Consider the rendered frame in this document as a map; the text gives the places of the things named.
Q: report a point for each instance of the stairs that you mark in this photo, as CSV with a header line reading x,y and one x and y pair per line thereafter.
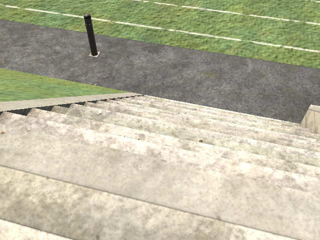
x,y
264,149

